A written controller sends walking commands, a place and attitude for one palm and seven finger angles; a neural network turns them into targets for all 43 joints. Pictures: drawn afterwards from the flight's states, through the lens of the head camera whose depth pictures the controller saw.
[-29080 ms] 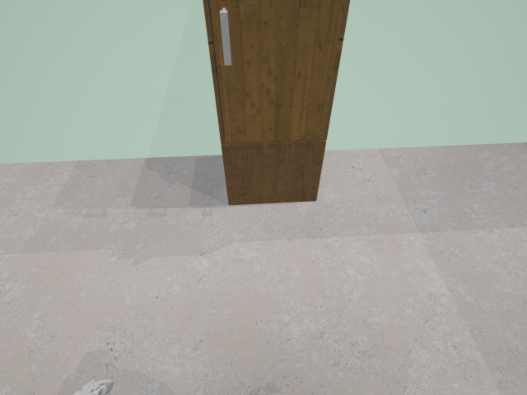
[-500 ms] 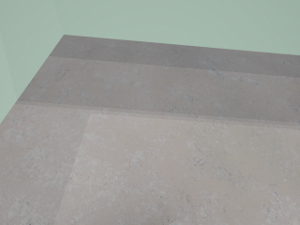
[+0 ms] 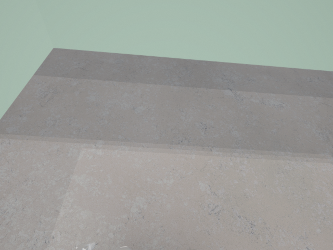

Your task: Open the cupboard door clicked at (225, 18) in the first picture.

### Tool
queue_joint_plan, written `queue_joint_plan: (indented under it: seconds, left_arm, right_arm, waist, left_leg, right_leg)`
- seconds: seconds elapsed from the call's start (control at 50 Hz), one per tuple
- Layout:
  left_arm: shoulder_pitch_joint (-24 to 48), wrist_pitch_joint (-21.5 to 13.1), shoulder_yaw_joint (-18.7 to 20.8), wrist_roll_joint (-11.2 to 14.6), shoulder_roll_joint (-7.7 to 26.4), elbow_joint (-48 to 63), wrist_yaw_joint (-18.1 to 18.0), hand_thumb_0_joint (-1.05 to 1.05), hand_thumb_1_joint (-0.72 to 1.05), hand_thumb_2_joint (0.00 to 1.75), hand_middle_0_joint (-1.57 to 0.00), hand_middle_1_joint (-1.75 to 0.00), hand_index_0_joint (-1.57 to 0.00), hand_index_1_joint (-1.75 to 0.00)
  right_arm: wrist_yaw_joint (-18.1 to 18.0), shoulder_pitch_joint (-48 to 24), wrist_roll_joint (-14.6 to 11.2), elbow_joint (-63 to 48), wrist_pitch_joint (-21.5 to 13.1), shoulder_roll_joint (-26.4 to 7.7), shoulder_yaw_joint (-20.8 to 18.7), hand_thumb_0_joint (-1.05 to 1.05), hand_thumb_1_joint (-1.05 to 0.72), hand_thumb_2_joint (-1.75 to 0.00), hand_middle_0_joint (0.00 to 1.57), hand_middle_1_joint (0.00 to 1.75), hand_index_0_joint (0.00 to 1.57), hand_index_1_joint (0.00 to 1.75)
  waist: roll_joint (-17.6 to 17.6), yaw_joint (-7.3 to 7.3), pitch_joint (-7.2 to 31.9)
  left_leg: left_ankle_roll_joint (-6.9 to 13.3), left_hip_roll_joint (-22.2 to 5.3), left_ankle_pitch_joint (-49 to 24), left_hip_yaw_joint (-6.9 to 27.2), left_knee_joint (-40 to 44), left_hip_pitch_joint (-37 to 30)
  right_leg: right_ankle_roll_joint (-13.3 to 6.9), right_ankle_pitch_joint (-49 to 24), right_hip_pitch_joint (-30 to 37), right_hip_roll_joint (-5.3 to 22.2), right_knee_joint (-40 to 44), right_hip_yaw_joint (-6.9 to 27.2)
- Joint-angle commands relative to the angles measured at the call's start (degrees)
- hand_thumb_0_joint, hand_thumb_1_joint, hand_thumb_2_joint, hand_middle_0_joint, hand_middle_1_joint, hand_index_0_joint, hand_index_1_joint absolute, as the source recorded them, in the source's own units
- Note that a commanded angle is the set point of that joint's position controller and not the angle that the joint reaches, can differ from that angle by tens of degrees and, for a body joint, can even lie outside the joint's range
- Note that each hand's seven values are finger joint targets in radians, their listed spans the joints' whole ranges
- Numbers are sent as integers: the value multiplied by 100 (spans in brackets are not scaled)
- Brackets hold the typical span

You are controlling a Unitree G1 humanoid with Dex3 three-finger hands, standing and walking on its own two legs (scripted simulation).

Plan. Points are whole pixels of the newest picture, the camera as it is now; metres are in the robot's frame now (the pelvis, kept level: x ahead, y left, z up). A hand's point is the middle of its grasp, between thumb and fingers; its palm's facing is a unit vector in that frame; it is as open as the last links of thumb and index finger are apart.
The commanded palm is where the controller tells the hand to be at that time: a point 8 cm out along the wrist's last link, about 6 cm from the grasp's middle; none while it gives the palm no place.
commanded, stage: turn to face it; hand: left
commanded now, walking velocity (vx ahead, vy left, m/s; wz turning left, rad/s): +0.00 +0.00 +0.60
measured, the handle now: out of the picture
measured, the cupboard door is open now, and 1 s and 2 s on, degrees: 43 43 43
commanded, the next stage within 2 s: none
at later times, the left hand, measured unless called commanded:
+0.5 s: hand out of the picture +0.08 +0.17 -0.15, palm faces +0.31 -0.91 -0.29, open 7.4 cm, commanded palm none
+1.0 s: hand out of the picture +0.05 +0.17 -0.15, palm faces +0.58 -0.77 -0.28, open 7.4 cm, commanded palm none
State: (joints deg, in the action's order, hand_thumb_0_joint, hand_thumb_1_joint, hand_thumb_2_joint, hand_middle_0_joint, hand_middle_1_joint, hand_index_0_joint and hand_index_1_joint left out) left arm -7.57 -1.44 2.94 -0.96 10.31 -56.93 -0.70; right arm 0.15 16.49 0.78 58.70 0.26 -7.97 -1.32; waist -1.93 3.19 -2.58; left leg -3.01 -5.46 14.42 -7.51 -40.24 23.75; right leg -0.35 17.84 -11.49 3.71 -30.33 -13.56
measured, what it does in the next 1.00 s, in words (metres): walks ahead, turning left: left foot, then right foot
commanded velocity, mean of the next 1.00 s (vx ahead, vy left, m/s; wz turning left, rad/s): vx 0.00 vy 0.00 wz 0.60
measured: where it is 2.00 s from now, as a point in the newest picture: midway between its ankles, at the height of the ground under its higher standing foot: outside the picture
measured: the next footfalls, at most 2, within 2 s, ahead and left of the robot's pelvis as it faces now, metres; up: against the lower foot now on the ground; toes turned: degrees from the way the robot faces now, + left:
left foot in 0.02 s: +0.10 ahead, +0.11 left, +0.00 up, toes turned +10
right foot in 0.38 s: +0.14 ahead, -0.18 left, +0.00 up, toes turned +10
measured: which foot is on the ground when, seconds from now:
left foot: up 0.00-0.00, down 0.02-0.38, up 0.40-0.68, down 0.70-1.00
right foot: down 0.00-0.02, up 0.04-0.36, down 0.38-0.68, up 0.70-1.00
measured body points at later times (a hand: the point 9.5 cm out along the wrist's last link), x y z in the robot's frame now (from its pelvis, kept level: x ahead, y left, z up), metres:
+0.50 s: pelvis +0.06 -0.05 +0.00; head +0.10 -0.06 +0.45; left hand +0.07 +0.22 -0.13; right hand +0.21 -0.30 -0.15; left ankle +0.02 +0.07 -0.66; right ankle +0.10 -0.18 -0.73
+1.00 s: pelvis +0.09 -0.07 +0.00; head +0.13 -0.04 +0.45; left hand +0.02 +0.21 -0.13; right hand +0.31 -0.23 -0.14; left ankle +0.03 +0.06 -0.73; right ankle +0.18 -0.18 -0.72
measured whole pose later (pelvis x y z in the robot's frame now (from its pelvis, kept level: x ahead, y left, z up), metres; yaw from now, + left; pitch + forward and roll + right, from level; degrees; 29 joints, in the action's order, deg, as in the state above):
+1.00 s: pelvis +0.09 -0.07 +0.00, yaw +36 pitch +1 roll -1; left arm -8.6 1.9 3.5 -0.7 14.4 -50.2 -0.4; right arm 0.2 9.7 1.1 52.2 3.0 -12.7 -2.8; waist 0.9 0.6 -4.7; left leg -1.5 -0.1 15.8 5.2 -33.4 18.6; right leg 4.1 20.5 -19.4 2.9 -37.8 -1.8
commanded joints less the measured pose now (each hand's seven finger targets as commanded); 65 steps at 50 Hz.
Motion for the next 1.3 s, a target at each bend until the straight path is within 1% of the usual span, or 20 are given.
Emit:
queue_joint_plan:
  seconds: [0.0, 0.04, 0.14, 0.3, 0.32, 0.36, 0.4, 0.46, 0.56, 0.62, 0.68, 0.7, 0.8, 0.94, 0.96, 1.0, 1.1, 1.24, 1.26, 1.28]
  left_arm:
    - [-597, 120, 127, 103, 362, 320, -21, 0, 90, 90, -20, -30, -20, -30]
    - [-103, 190, 152, 47, 513, 620, -23, 0, 90, 90, -20, -30, -20, -30]
    - [61, 194, 164, 40, 452, 564, -1, 0, 90, 90, -20, -30, -20, -30]
    - [-577, 229, 202, 48, 644, 557, -9, 0, 90, 90, -20, -30, -20, -30]
    - [-814, 190, 258, 28, 827, 520, -38, 0, 90, 90, -20, -30, -20, -30]
    - [-919, 155, 406, -77, 1740, 625, -110, 0, 90, 90, -20, -30, -20, -30]
    - [-263, 184, 314, -68, 1466, 877, -116, 0, 90, 90, -20, -30, -20, -30]
    - [-133, 137, 202, -47, 1099, 872, -98, 0, 90, 90, -20, -30, -20, -30]
    - [-845, 99, 284, -79, 1400, 677, -83, 0, 90, 90, -20, -30, -20, -30]
    - [-748, 112, 322, -13, 1484, 686, -36, 0, 90, 90, -20, -30, -20, -30]
    - [-204, 225, 148, 37, 880, 1161, -7, 0, 90, 90, -20, -30, -20, -30]
    - [13, 273, 150, 15, 982, 1254, -34, 0, 90, 90, -20, -30, -20, -30]
    - [-188, 329, 193, 5, 860, 918, 38, 0, 90, 90, -20, -30, -20, -30]
    - [-721, 267, 227, 49, 874, 839, 10, 0, 90, 90, -20, -30, -20, -30]
    - [-990, 209, 281, 17, 1084, 798, -19, 0, 90, 90, -20, -30, -20, -30]
    - [-994, 144, 404, -76, 1882, 917, -103, 0, 90, 90, -20, -30, -20, -30]
    - [-79, 165, 212, -58, 1184, 1138, -101, 0, 90, 90, -20, -30, -20, -30]
    - [-680, 139, 337, -16, 1503, 898, -51, 0, 90, 90, -20, -30, -20, -30]
    - [-593, 164, 320, 33, 1381, 947, -25, 0, 90, 90, -20, -30, -20, -30]
    - [-561, 203, 257, 78, 995, 1146, 14, 0, 90, 90, -20, -30, -20, -30]
  right_arm:
    - [-36, 820, 100, -199, -74, -1321, -298, 0, -90, -90, 20, 30, 20, 30]
    - [-159, 768, 147, -306, -18, -1545, -373, 0, -90, -90, 20, 30, 20, 30]
    - [-246, 411, 85, -378, -136, -1294, -306, 0, -90, -90, 20, 30, 20, 30]
    - [-115, -537, 53, -743, 105, -1584, -518, 0, -90, -90, 20, 30, 20, 30]
    - [-95, -697, 13, -836, 130, -1468, -520, 0, -90, -90, 20, 30, 20, 30]
    - [-10, -924, -13, -1128, 162, -989, -457, 0, -90, -90, 20, 30, 20, 30]
    - [96, -690, 19, -1128, 237, -977, -485, 0, -90, -90, 20, 30, 20, 30]
    - [130, -781, 20, -975, 301, -979, -452, 0, -90, -90, 20, 30, 20, 30]
    - [169, -1285, -28, -1143, 193, -776, -302, 0, -90, -90, 20, 30, 20, 30]
    - [141, -843, -16, -1091, 143, -1005, -333, 0, -90, -90, 20, 30, 20, 30]
    - [-2, 329, 25, -841, 98, -2326, -656, 0, -90, -90, 20, 30, 20, 30]
    - [-18, 317, 51, -838, 109, -2270, -631, 0, -90, -90, 20, 30, 20, 30]
    - [-138, -676, 60, -1038, 36, -1764, -471, 0, -90, -90, 20, 30, 20, 30]
    - [-75, -1087, 54, -1149, 171, -1765, -545, 0, -90, -90, 20, 30, 20, 30]
    - [-55, -1181, 9, -1214, 178, -1588, -528, 0, -90, -90, 20, 30, 20, 30]
    - [26, -1185, -22, -1394, 194, -1196, -499, 0, -90, -90, 20, 30, 20, 30]
    - [167, -929, 3, -1119, 324, -1007, -456, 0, -90, -90, 20, 30, 20, 30]
    - [160, -767, -28, -1094, 136, -954, -336, 0, -90, -90, 20, 30, 20, 30]
    - [150, -415, -17, -1011, 94, -1205, -404, 0, -90, -90, 20, 30, 20, 30]
    - [97, -13, 40, -975, 37, -1862, -566, 0, -90, -90, 20, 30, 20, 30]
  waist:
    - [2279, -54, 530]
    - [1353, 64, 576]
    - [956, -132, 870]
    - [1008, -424, 579]
    - [606, -551, 566]
    - [-1864, -722, 308]
    - [-839, -317, 92]
    - [-1414, -208, 59]
    - [-923, -576, 447]
    - [-831, -304, 672]
    - [1819, 325, 1257]
    - [1039, 302, 987]
    - [1275, -199, 512]
    - [1000, -498, 411]
    - [418, -670, 446]
    - [-1745, -754, 424]
    - [-1491, -235, 79]
    - [-741, -334, 697]
    - [-165, -119, 895]
    - [1457, 80, 1129]
  left_leg:
    - [920, -1463, -2717, 2508, 1778, -1451]
    - [1564, -1887, -1864, 3243, 2249, -1266]
    - [1201, -1117, -4101, 1964, 1669, -1870]
    - [884, -594, -1350, 2085, 1663, -439]
    - [629, -273, -599, 1935, 1341, 106]
    - [25, 745, 2093, 668, -1383, 1210]
    - [126, 425, 1619, 850, -2525, 800]
    - [-67, 243, 1201, 577, -2511, 868]
    - [-56, 452, 1192, 44, -336, 302]
    - [67, 564, 109, -8, 1040, -810]
    - [1675, -2010, -4326, 3101, 1700, -2851]
    - [1761, -2036, -3525, 2796, 1682, -2429]
    - [1152, -847, -2594, 2008, 1801, -1555]
    - [916, -486, -1017, 2287, 1548, -176]
    - [644, -97, -359, 2081, 1033, 282]
    - [76, 770, 2166, 895, -1859, 1018]
    - [-42, 284, 1255, 637, -2519, 687]
    - [33, 546, 206, 70, 984, -714]
    - [154, 330, -740, 428, 1575, -1597]
    - [858, -1159, -2538, 2494, 1771, -2566]
  right_leg:
    - [357, 1222, -1307, 264, -1394, 168]
    - [320, 1878, -1639, 37, -3115, 1107]
    - [519, 861, -2020, 62, -3153, 1370]
    - [430, -57, -41, -324, -168, 990]
    - [379, -421, 611, -66, 703, 1172]
    - [-651, -167, 459, 2489, 1968, 3576]
    - [-809, 246, -605, 2190, 1786, 2670]
    - [-533, -1756, -150, 1524, 1279, 1438]
    - [-519, -3685, 902, 1637, 469, 1097]
    - [-153, -3505, 532, 1542, -278, 696]
    - [641, 2120, -2361, 314, -3283, 867]
    - [560, 1810, -2350, 429, -3658, 1241]
    - [582, 734, -1939, 191, -3043, 1313]
    - [445, -59, 141, -273, -319, 1010]
    - [384, -308, 727, 44, 684, 1313]
    - [-679, -360, 454, 2550, 1843, 3633]
    - [-501, -1368, -222, 1503, 1301, 1480]
    - [-174, -3037, 574, 1565, -224, 763]
    - [117, -2448, -58, 1419, -885, 535]
    - [595, 250, -1608, 637, -2144, 279]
